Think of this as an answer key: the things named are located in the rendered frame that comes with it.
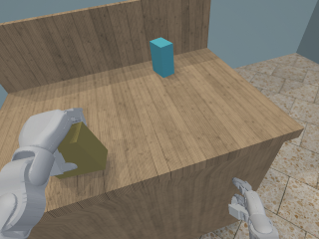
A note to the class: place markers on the sponge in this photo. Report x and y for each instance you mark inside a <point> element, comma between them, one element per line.
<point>80,146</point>

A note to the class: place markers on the right robot hand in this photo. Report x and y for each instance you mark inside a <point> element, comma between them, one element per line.
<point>243,207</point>

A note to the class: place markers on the left robot hand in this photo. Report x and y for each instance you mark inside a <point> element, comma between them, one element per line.
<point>47,130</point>

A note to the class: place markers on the table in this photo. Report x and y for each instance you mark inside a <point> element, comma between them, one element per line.
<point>174,143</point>

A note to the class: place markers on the right robot forearm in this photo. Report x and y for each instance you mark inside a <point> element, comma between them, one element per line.
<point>261,227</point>

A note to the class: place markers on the left robot forearm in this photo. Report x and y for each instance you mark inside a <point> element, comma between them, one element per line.
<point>22,191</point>

